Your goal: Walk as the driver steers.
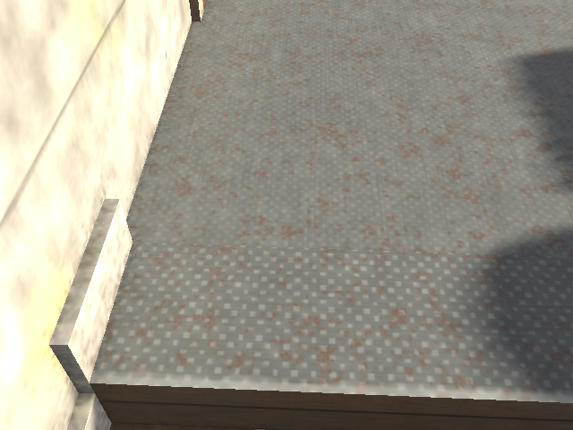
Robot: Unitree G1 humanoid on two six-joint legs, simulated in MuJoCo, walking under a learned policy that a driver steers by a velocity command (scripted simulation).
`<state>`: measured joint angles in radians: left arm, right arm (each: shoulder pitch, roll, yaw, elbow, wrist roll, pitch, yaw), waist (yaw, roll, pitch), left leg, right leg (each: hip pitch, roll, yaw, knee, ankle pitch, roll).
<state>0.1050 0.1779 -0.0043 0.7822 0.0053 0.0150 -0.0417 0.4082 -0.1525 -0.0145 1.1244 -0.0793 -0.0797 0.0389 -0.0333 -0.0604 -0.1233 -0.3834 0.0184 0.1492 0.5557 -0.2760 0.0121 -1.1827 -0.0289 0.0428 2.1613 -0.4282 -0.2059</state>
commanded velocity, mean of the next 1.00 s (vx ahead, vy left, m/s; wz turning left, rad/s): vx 0.04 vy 0.00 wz -0.42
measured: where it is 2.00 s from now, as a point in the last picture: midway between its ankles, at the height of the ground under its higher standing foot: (410, 313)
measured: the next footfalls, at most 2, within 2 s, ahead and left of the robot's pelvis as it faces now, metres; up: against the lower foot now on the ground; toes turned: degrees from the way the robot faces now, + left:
right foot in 0.22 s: +0.21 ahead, -0.18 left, +0.17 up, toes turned -18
left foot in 0.78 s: +0.28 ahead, +0.04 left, +0.17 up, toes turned -22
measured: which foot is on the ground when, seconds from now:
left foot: down 0.00-0.30, up 0.32-0.76, down 0.78-1.00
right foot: up 0.00-0.20, down 0.22-1.00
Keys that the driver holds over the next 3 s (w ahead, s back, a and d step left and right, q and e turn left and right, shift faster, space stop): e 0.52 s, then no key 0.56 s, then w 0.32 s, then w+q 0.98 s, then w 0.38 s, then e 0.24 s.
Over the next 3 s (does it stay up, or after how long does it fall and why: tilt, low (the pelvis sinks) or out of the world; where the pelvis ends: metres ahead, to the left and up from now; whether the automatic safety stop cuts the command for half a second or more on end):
stays up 1.16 -0.20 0.36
